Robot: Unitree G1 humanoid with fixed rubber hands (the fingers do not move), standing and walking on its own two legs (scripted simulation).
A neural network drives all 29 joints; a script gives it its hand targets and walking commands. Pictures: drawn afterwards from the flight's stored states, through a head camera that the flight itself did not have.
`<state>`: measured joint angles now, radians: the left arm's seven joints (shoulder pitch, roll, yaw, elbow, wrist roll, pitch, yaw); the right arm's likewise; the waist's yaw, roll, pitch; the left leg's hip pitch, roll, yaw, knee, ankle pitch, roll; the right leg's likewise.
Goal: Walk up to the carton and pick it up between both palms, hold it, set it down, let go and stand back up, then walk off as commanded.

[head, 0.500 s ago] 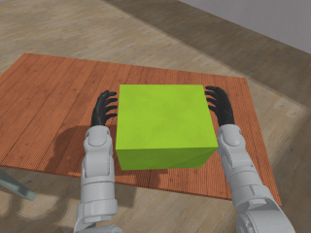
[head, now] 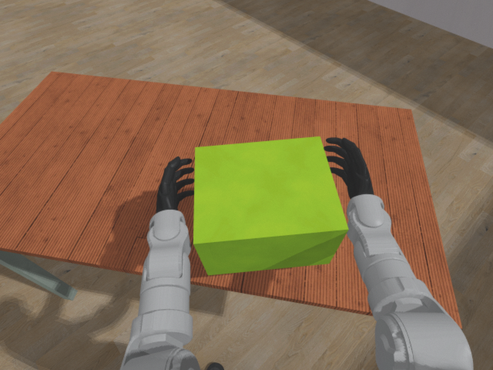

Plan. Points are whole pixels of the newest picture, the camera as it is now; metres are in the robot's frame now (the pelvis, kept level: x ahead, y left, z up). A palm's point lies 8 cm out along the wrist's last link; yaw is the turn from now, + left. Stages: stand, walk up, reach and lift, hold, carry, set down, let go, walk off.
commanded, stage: set down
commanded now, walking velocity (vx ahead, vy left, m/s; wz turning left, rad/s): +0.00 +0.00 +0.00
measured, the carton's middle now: (263, 206) +0.37 +0.05 +0.02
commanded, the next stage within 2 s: none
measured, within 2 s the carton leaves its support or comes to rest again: rests again in 1.58 s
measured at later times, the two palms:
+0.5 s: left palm (177, 226) +0.32 +0.20 -0.01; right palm (343, 184) +0.43 -0.10 +0.03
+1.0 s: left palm (176, 228) +0.32 +0.20 -0.01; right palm (341, 184) +0.43 -0.09 +0.03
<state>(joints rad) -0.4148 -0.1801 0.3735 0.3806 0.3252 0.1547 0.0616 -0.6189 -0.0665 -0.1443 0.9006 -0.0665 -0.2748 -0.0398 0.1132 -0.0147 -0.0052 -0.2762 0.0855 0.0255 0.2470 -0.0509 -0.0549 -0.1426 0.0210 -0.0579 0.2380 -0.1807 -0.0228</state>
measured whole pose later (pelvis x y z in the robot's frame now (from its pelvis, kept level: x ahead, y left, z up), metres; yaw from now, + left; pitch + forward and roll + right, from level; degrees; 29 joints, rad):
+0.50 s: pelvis +0.00 +0.00 +0.00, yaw -2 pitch +14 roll -1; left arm -0.45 -0.16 0.44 0.74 0.22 -0.16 0.16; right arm -0.81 -0.12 -0.14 1.23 -0.13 -0.40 0.00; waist 0.17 0.03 -0.09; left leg -0.46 0.11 0.05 0.25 -0.03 -0.06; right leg -0.34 0.04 -0.03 0.25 -0.15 -0.03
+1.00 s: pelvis +0.00 +0.00 +0.00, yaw -3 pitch +16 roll -1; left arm -0.48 -0.17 0.49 0.83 0.25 -0.26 0.17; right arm -0.88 -0.12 -0.23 1.34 -0.20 -0.45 0.01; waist 0.18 0.03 -0.11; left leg -0.50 0.11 0.06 0.27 -0.03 -0.05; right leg -0.39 0.04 -0.02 0.27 -0.15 -0.02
